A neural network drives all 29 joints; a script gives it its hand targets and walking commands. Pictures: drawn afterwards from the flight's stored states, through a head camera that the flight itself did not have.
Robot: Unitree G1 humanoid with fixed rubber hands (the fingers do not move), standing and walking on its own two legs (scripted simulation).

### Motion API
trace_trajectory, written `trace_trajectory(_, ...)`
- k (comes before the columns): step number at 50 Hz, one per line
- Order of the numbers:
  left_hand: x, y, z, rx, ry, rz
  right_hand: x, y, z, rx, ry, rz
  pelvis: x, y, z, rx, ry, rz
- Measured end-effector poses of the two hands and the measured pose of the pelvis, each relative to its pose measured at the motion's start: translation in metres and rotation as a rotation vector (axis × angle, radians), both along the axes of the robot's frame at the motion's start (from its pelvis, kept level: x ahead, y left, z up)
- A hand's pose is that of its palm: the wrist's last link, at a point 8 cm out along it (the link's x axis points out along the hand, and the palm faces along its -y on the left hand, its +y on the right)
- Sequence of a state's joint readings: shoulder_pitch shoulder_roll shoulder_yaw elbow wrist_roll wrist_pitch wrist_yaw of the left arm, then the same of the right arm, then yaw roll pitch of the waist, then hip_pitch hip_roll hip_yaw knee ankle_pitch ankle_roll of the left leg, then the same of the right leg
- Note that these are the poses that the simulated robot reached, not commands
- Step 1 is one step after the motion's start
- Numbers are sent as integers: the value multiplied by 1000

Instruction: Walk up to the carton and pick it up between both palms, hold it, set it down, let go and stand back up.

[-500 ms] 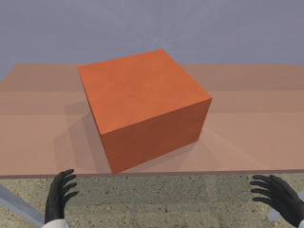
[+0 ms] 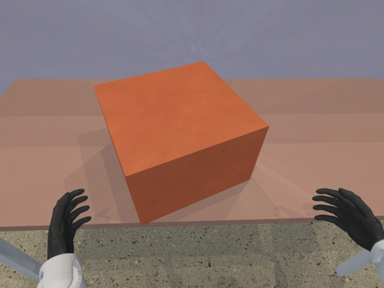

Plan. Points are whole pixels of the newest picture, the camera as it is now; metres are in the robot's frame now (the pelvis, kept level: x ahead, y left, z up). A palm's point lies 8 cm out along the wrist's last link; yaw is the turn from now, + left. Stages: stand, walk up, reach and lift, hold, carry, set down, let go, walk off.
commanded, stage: reach and lift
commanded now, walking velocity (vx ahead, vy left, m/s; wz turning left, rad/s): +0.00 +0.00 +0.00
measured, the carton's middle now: (175, 135) +0.47 +0.07 +0.06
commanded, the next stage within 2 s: none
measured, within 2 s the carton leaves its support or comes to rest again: neither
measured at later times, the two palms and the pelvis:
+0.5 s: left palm (53, 206) +0.23 +0.25 +0.11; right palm (346, 186) +0.31 -0.28 +0.09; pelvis +0.00 +0.01 +0.00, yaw +0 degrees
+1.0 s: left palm (38, 184) +0.26 +0.27 +0.14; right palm (320, 143) +0.39 -0.24 +0.12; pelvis +0.00 +0.00 +0.00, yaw +2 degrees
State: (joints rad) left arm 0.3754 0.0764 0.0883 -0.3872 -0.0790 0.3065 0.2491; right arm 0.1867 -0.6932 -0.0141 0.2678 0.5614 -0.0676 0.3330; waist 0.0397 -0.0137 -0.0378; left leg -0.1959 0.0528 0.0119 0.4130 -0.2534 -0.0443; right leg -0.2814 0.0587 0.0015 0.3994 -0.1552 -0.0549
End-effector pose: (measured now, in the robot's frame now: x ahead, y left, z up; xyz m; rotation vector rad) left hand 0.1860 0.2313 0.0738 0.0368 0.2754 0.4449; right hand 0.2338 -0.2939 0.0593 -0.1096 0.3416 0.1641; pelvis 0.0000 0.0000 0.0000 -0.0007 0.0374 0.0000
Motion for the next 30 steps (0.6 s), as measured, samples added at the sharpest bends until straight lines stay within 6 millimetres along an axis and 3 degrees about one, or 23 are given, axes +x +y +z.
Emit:
trace_trajectory(7,12,9,13,5,-28,-3,20,2,16,8,-22,-14,-1,4,2,-4,-6,0)
trace_trajectory(19,31,16,29,4,-19,-4,51,7,22,40,-20,-17,-2,8,3,-5,-2,1)
trace_trajectory(30,56,22,46,-8,-13,1,95,22,39,61,-31,5,-2,4,4,-4,20,4)
